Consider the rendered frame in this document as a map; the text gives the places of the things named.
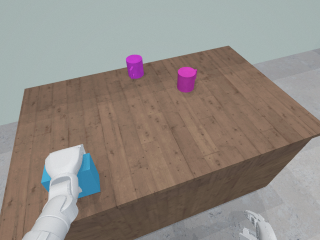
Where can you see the left robot forearm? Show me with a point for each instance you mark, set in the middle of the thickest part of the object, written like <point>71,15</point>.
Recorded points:
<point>60,210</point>

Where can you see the table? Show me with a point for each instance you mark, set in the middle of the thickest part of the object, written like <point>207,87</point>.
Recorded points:
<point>162,155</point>

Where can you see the sponge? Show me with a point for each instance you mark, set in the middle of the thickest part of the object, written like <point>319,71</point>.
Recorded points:
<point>88,177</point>

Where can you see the robot right hand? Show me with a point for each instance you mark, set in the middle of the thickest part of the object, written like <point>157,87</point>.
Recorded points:
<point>264,230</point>

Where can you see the robot left hand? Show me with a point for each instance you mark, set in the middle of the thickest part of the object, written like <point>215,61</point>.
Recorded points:
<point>68,160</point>

